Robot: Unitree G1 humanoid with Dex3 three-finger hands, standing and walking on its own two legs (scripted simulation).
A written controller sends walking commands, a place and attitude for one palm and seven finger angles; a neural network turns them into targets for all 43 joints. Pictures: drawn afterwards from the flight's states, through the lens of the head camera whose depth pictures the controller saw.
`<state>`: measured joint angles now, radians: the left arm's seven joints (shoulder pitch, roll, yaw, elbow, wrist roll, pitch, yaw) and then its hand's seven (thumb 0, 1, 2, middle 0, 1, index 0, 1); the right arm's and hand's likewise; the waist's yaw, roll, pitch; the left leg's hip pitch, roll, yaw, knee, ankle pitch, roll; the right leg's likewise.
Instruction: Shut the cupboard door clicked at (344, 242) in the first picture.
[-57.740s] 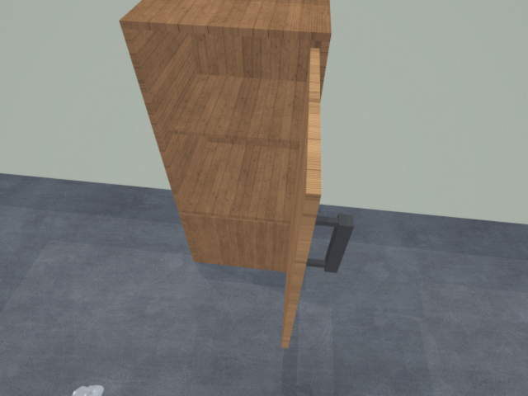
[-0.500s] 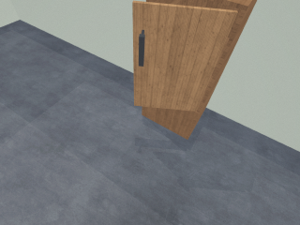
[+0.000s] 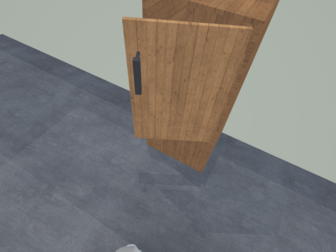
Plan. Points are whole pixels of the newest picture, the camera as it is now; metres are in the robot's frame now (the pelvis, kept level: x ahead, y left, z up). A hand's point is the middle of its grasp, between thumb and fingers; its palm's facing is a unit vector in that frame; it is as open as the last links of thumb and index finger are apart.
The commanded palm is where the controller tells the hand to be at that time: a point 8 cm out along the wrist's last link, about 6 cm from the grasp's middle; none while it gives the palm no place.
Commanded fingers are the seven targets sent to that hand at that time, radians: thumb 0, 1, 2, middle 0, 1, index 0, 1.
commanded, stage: take the last steps up to it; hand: left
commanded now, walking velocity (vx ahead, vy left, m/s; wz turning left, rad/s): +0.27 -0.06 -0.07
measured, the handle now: (138, 73) +0.66 +0.14 +0.03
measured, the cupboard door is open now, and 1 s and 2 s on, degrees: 28 28 28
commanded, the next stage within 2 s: come to a stop and stand still in 0.32 s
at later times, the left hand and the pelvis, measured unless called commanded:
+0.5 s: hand (124, 217) +0.24 +0.13 -0.16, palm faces -0.01 -0.98 -0.22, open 7.3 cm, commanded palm none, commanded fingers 0.00 0.90 0.90 -0.20 -0.30 -0.20 -0.30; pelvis +0.17 -0.04 +0.01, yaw -2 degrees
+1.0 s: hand (123, 208) +0.26 +0.14 -0.16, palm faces +0.00 -0.95 -0.31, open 7.3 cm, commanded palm none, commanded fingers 0.00 0.90 0.90 -0.20 -0.30 -0.20 -0.30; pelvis +0.19 -0.07 +0.00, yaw -3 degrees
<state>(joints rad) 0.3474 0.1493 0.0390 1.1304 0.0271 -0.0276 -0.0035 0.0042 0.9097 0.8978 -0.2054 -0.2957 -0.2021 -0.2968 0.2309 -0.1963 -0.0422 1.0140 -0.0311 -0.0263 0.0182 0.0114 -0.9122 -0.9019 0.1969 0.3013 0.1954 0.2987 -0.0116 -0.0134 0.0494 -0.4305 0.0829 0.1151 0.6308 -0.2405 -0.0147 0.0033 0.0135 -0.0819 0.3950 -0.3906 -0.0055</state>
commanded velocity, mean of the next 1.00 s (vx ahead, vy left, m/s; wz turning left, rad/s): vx -0.03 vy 0.00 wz -0.01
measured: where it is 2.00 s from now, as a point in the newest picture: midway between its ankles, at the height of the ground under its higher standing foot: outside the picture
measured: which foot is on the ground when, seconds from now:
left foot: up 0.00-0.00, down 0.02-0.40, up 0.42-0.64, down 0.66-0.96, up 0.98-1.00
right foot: down 0.00-0.02, up 0.04-0.38, down 0.40-1.00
